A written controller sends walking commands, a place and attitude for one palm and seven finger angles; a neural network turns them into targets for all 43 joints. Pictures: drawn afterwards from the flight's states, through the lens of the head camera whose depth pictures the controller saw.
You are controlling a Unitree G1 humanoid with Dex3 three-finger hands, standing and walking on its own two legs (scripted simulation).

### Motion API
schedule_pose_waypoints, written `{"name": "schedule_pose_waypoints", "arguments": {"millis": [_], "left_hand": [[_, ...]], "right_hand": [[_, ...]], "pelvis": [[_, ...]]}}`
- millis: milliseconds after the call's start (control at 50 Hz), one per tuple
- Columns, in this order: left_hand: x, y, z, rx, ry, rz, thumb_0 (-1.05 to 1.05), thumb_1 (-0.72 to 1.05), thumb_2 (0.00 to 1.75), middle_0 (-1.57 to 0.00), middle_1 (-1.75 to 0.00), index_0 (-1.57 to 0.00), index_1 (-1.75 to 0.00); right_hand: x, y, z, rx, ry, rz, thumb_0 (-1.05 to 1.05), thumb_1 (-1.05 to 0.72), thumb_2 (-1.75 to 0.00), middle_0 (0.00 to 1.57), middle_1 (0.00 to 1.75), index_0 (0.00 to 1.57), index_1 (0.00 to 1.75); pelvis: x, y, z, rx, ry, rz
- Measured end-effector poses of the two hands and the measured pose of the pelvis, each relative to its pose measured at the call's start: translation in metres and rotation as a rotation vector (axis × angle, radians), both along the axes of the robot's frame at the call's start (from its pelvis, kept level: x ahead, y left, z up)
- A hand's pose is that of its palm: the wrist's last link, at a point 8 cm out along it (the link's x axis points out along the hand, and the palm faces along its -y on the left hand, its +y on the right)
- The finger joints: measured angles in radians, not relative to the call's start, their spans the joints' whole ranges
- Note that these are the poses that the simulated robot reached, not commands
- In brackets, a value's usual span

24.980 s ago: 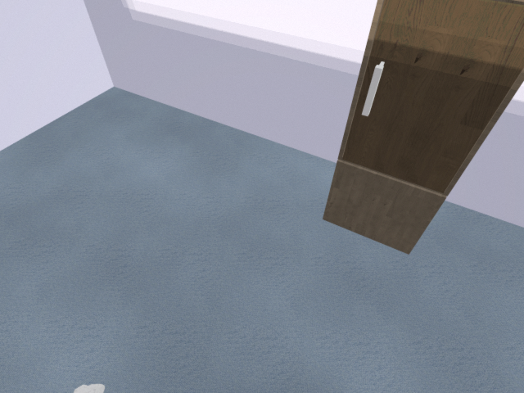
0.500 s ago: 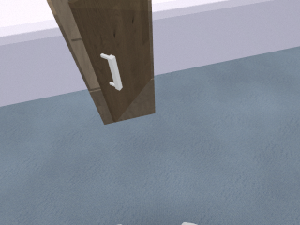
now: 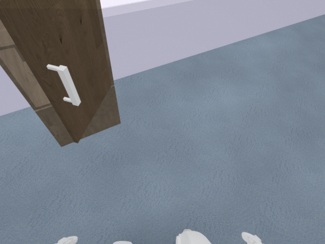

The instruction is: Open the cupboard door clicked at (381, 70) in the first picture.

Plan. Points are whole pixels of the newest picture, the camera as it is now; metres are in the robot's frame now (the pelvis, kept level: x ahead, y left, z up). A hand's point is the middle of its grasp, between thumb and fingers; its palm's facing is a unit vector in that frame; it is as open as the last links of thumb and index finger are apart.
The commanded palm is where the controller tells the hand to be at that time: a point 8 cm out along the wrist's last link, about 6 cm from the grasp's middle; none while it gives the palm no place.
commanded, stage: walk to a spot facing it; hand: left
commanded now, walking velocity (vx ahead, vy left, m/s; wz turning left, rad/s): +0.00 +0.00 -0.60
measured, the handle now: (64, 86) +0.54 +0.37 -0.02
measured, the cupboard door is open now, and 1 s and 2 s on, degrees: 46 46 46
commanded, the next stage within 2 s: none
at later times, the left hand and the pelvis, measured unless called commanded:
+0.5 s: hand (109, 228) +0.17 +0.16 -0.18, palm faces -0.30 -0.93 -0.18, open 7.4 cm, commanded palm none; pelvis +0.06 -0.01 -0.01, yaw -19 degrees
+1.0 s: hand (197, 152) +0.43 -0.10 -0.17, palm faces -0.62 -0.76 -0.19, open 7.4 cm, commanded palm none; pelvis +0.19 -0.14 -0.02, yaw -35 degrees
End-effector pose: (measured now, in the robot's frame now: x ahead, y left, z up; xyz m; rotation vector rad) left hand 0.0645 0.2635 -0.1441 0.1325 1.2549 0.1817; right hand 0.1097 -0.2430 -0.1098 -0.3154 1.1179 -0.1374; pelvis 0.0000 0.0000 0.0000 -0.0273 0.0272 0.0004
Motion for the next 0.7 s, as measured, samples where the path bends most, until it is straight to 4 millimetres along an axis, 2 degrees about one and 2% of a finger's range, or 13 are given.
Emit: {"name": "schedule_pose_waypoints", "arguments": {"millis": [120,220,280,340,440,520,600,700], "left_hand": [[0.045,-0.011,0.013,0.014,-0.039,-0.117,0.01,0.91,0.9,-0.19,-0.3,-0.2,-0.3],[0.08,-0.034,0.009,0.066,-0.072,-0.235,0.01,0.9,0.9,-0.2,-0.3,-0.2,-0.3],[0.086,-0.045,0.011,0.078,-0.059,-0.27,0.01,0.9,0.9,-0.2,-0.3,-0.2,-0.3],[0.088,-0.054,0.012,0.067,-0.035,-0.295,0.01,0.9,0.9,-0.2,-0.3,-0.2,-0.3],[0.095,-0.058,0.005,0.017,0.015,-0.341,0.01,0.9,0.9,-0.2,-0.3,-0.21,-0.3],[0.118,-0.058,-0.011,-0.016,0.055,-0.383,0.01,0.9,0.9,-0.2,-0.3,-0.21,-0.3],[0.166,-0.075,-0.003,-0.042,0.027,-0.453,0.01,0.9,0.9,-0.2,-0.3,-0.2,-0.3],[0.236,-0.119,0.011,-0.074,-0.051,-0.545,0.01,0.91,0.9,-0.19,-0.3,-0.2,-0.3]], "right_hand": [[-0.056,-0.02,-0.007,0.012,0.109,-0.117,0.0,-0.91,-0.9,0.2,0.3,0.2,0.3],[-0.098,-0.05,-0.032,0.035,0.158,-0.249,0.0,-0.91,-0.9,0.2,0.3,0.2,0.3],[-0.11,-0.062,-0.034,0.026,0.186,-0.309,0.0,-0.91,-0.9,0.2,0.3,0.2,0.3],[-0.108,-0.065,-0.024,0.025,0.164,-0.344,0.01,-0.91,-0.9,0.2,0.3,0.2,0.3],[-0.084,-0.056,-0.01,0.03,0.07,-0.381,0.01,-0.91,-0.9,0.2,0.3,0.2,0.3],[-0.073,-0.043,-0.01,0.001,-0.001,-0.413,0.0,-0.91,-0.9,0.2,0.3,0.2,0.3],[-0.092,-0.02,-0.003,0.027,0.068,-0.476,0.0,-0.91,-0.9,0.2,0.3,0.2,0.3],[-0.126,0.009,0.0,0.097,0.214,-0.592,0.0,-0.91,-0.9,0.2,0.3,0.2,0.3]], "pelvis": [[0.004,-0.008,0.004,-0.017,0.0,-0.08],[0.009,-0.027,-0.014,0.021,0.002,-0.155],[0.01,-0.028,-0.012,0.014,-0.012,-0.188],[0.017,-0.028,-0.006,0.024,-0.017,-0.226],[0.037,-0.022,-0.002,0.029,-0.016,-0.293],[0.061,-0.013,-0.011,0.004,-0.006,-0.353],[0.082,-0.019,0.0,-0.002,-0.003,-0.403],[0.11,-0.033,0.01,-0.003,0.007,-0.475]]}}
